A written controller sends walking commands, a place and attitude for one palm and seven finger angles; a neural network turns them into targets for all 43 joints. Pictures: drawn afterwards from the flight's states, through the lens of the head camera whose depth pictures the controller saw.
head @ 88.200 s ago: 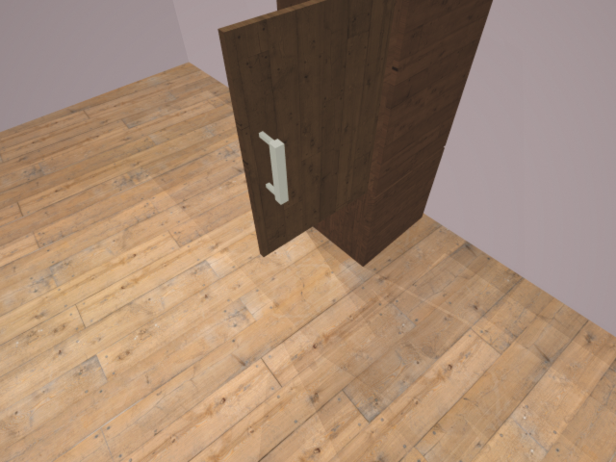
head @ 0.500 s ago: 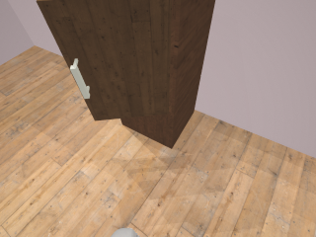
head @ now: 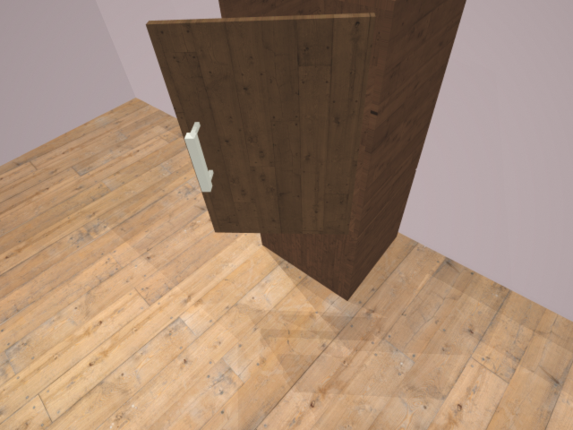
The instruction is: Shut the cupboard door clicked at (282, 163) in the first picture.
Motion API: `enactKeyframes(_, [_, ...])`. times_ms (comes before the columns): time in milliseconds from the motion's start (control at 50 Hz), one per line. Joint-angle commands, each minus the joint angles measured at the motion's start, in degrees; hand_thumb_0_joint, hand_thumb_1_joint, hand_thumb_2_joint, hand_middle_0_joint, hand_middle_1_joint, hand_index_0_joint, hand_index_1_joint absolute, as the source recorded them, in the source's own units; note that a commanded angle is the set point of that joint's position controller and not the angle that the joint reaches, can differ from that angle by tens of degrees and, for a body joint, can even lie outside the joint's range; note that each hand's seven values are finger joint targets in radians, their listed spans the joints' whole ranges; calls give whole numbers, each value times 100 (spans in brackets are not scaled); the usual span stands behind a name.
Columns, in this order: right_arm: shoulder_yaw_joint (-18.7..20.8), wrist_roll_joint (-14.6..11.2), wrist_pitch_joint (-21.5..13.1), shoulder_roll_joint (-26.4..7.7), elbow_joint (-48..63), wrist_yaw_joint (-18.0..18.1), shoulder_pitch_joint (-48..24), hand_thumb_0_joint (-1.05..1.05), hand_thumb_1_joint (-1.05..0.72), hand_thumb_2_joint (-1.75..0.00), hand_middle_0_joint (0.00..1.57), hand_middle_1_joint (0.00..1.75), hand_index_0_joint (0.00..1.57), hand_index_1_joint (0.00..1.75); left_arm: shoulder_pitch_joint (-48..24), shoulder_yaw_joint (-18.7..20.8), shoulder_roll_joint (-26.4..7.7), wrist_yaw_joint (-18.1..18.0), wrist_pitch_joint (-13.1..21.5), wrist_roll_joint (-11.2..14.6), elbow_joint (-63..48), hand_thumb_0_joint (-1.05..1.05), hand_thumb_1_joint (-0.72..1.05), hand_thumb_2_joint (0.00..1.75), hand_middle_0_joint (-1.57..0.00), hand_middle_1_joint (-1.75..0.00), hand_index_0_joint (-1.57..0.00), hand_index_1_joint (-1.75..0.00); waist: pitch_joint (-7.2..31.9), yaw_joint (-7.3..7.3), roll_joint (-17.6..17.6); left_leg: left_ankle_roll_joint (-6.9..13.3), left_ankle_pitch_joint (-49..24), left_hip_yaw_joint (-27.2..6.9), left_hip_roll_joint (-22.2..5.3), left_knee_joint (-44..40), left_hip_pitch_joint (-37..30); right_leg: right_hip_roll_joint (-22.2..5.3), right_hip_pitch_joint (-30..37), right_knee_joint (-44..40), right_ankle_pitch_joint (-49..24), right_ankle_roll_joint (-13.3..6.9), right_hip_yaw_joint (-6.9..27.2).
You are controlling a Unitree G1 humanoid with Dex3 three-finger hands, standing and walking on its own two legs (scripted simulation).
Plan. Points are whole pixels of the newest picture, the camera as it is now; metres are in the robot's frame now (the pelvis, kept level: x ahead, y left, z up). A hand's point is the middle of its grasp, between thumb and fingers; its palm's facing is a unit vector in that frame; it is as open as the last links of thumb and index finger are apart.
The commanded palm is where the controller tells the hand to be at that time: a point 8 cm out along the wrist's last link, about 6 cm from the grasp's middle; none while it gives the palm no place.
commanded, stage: take the last steps up to it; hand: left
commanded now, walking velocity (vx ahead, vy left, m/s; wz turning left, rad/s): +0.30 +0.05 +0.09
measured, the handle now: (201, 158) +0.67 +0.26 -0.02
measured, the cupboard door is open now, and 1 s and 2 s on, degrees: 36 36 36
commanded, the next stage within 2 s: come to a stop and stand still in 0.46 s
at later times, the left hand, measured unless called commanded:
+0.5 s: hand out of the picture +0.08 +0.19 -0.18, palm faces +0.11 -0.98 -0.14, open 7.4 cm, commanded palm none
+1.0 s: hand (191, 348) +0.28 +0.22 -0.16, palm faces +0.04 -0.97 -0.23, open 7.3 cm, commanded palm none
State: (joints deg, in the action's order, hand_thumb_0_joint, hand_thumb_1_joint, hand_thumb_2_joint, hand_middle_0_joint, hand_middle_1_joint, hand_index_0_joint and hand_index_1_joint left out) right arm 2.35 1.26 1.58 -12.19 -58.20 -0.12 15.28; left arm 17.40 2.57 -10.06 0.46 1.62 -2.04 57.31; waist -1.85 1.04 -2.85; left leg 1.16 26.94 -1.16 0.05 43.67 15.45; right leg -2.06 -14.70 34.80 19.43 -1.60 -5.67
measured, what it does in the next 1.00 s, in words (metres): walks ahead: left foot, then right foot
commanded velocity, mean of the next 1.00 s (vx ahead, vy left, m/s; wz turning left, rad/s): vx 0.02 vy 0.03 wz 0.02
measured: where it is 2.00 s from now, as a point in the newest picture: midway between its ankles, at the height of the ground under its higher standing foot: outside the picture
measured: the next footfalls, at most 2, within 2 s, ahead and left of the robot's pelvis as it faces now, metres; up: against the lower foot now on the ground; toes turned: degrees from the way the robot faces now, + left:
left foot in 0.42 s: +0.26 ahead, +0.15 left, +0.00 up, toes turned +8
right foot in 0.78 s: +0.30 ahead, -0.08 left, +0.00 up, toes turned -2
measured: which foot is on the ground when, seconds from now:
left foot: up 0.00-0.40, down 0.42-0.82, up 0.84-1.00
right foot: down 0.00-0.42, up 0.44-0.76, down 0.78-1.00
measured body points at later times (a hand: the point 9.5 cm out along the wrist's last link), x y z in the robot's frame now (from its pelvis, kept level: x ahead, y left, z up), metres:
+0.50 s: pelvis +0.15 +0.04 -0.01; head +0.19 +0.06 +0.44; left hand +0.07 +0.25 -0.17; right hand +0.24 -0.18 -0.15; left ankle +0.22 +0.14 -0.73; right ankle +0.03 -0.08 -0.68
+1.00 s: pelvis +0.22 +0.03 +0.01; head +0.27 +0.03 +0.46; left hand +0.28 +0.27 -0.14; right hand +0.25 -0.20 -0.15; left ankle +0.15 +0.15 -0.68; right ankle +0.26 -0.08 -0.73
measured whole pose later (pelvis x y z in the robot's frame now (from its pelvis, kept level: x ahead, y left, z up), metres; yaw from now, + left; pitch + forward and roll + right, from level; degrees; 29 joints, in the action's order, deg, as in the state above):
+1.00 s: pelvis +0.22 +0.03 +0.01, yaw +1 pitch +0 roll +1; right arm 2.9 0.3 3.2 -10.2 -59.6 1.5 11.1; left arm 8.4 2.6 -9.0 -2.3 -1.1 -1.8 57.3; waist -6.5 -0.4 0.6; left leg -1.7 31.4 0.9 1.3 51.3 18.6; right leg -2.5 -18.4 29.8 11.8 -1.4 -2.4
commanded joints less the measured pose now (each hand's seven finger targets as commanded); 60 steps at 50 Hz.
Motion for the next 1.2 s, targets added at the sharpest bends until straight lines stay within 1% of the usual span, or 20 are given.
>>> enactKeyframes(0, [175, 45, -223, -476, 554, -68, -559, 0, -90, -90, 20, 30, 20, 30, 693, 210, -899, -169, 151, 23, -8, 0, 90, 90, -20, -30, -20, -30, -879, 141, 1483, 61, -456, -219, -345, 2123, 2473, -2041, 559, -3012, 1998, -854, 3231])
enactKeyframes(40, [151, 50, -203, -303, 321, -119, -269, 0, -90, -90, 20, 30, 20, 30, 466, 120, -555, -161, 231, 41, -68, 0, 90, 90, -20, -30, -20, -30, -758, -72, 981, -32, -1172, -76, -463, 1925, 2042, -1605, 389, -2843, 542, -666, 1824])
enactKeyframes(100, [95, 11, -198, -35, 174, -150, -158, 0, -90, -90, 20, 30, 20, 30, 783, 87, -455, -154, 319, 77, 124, 0, 90, 90, -20, -30, -20, -30, -482, -71, 903, -152, -1600, 267, -391, 1409, 1879, -1230, 852, -2655, -1277, -523, 797])
enactKeyframes(260, [16, -30, -301, 113, 312, -144, -808, 0, -90, -90, 20, 30, 20, 30, 1269, 69, -440, -220, 329, 60, 604, 0, 90, 90, -20, -30, -20, -30, -319, 157, 1104, -104, -1469, 641, -340, -274, 1985, -1377, 2024, -2087, -3634, -662, 438])
enactKeyframes(320, [24, -35, -356, 60, 249, -118, -601, 0, -90, -90, 20, 30, 20, 30, 1025, 126, -521, -251, 275, 49, 606, 0, 90, 90, -20, -30, -20, -30, -353, -8, 1153, 49, -1402, 638, -269, -851, 1202, -1432, 1730, -1671, -3850, -601, 372])
enactKeyframes(360, [71, 2, -407, -100, -87, -48, 331, 0, -90, -90, 20, 30, 20, 30, 829, 129, -496, -252, 231, 79, 602, 0, 90, 90, -20, -30, -20, -30, -65, -440, 973, 139, -1986, 786, -2, -1514, -340, -1111, 1065, -620, -3848, -379, 51])
enactKeyframes(380, [148, 36, -441, -467, -290, -9, 989, 0, -90, -90, 20, 30, 20, 30, 919, 107, -375, -243, 191, 84, 571, 0, 90, 90, -20, -30, -20, -30, 278, -644, 364, 238, -2529, 333, -383, -1577, -1455, -798, 299, 370, -2600, -236, -81])
enactKeyframes(400, [251, 111, -468, -957, -379, 69, 1485, 0, -90, -90, 20, 30, 20, 30, 1171, 76, -97, -237, 160, 150, 493, 0, 90, 90, -20, -30, -20, -30, 830, -675, -934, 774, -3310, -1341, -1685, -1811, -2513, -61, -863, 1729, -21, -23, -399])
enactKeyframes(420, [262, 49, -393, -1094, -407, 145, 1734, 0, -90, -90, 20, 30, 20, 30, 945, 19, -87, -240, 133, 130, 323, 0, 90, 90, -20, -30, -20, -30, 932, -733, -1190, 1207, -3450, -2158, -2281, -2464, -2477, 218, -1312, 2971, 1668, -47, -1])
enactKeyframes(440, [225, 31, -350, -1037, -294, 157, 1345, 0, -90, -90, 20, 30, 20, 30, 719, 32, -79, -247, 110, 86, 165, 0, 90, 90, -20, -30, -20, -30, 404, -567, -626, 1360, -2469, -1949, -2368, -2686, -1706, -17, -1498, 3407, 1626, -160, 277])
enactKeyframes(500, [21, 24, -408, -365, 13, 189, 257, 0, -90, -90, 20, 30, 20, 30, 436, 90, -110, -138, -10, 37, 231, 0, 90, 90, -20, -30, -20, -30, -321, -149, -580, 932, -1219, -1124, -1811, -3233, -70, -441, -1367, 3286, 582, -74, 570])
enactKeyframes(560, [-19, 26, -444, -226, 67, 225, 74, 0, -90, -90, 20, 30, 20, 30, 620, 59, 103, -124, -135, 46, 298, 0, 90, 90, -20, -30, -20, -30, -49, 59, -203, 823, -2070, -480, -1523, -3217, 150, -364, -862, 2388, 133, 88, 492])
enactKeyframes(720, [15, -45, -215, -372, 17, 254, -322, 0, -90, -90, 20, 30, 20, 30, 468, 79, -363, -205, -281, 59, 199, 0, 90, 90, -20, -30, -20, -30, -46, 203, -148, 505, -2657, -62, -1291, -2309, 312, -121, 405, -470, -1171, 219, 490])
enactKeyframes(820, [97, -100, 23, -41, -95, 161, 343, 0, -90, -90, 20, 30, 20, 30, -115, 147, -1023, -234, -173, 65, -45, 0, 90, 90, -20, -30, -20, -30, 385, -184, 1516, -189, -385, 562, -57, -431, -147, -1575, 161, -1271, -4026, -851, 1901])
enactKeyframes(880, [153, -112, 101, -157, 51, 191, 77, 0, -90, -90, 20, 30, 20, 30, -245, 198, -998, -322, -202, 30, -131, 0, 90, 90, -20, -30, -20, -30, 479, 4, 1288, -210, 617, 112, 10, 1054, 468, -1842, 558, -1264, -5003, -1303, 1959])
enactKeyframes(940, [143, -124, 97, -107, 145, 196, -122, 0, -90, -90, 20, 30, 20, 30, -338, 297, -1054, -363, -219, 2, -201, 0, 90, 90, -20, -30, -20, -30, 656, 82, 986, -297, 656, -28, 16, 1065, 822, -1768, 1181, -1031, -5503, -1246, 1766])
enactKeyframes(1080, [102, -114, -11, -93, -17, 166, 381, 0, -90, -90, 20, 30, 20, 30, -580, 309, -1019, -349, -289, 55, -200, 0, 90, 90, -20, -30, -20, -30, 925, -182, 1222, -316, -1427, 274, 11, -2130, -694, -1186, 732, -592, -3515, -525, 1353])
enactKeyframes(1100, [239, -163, -190, -620, 475, 187, 160, 0, -90, -90, 20, 30, 20, 30, -259, 163, -1059, -578, -152, 168, -310, 0, 90, 90, -20, -30, -20, -30, 2103, -307, -411, -360, -2260, 596, -376, -2166, -871, -952, 1591, 306, -4666, -232, 1065])
enactKeyframes(1140, [227, -21, -166, -709, 816, 186, -223, 0, -90, -90, 20, 30, 20, 30, -344, 66, -708, -428, -290, 160, -500, 0, 90, 90, -20, -30, -20, -30, 1428, -68, -1749, 124, -4137, -215, -1123, -1920, -1227, -246, -172, 594, -606, -21, 369])
enactKeyframes(1180, [150, 62, -98, -664, 993, 188, -262, 0, -90, -90, 20, 30, 20, 30, -546, -20, -558, -372, -450, 99, -545, 0, 90, 90, -20, -30, -20, -30, 290, -134, -1946, 501, -4122, -373, -1366, -2244, -427, 126, -867, 1270, 857, 62, 385])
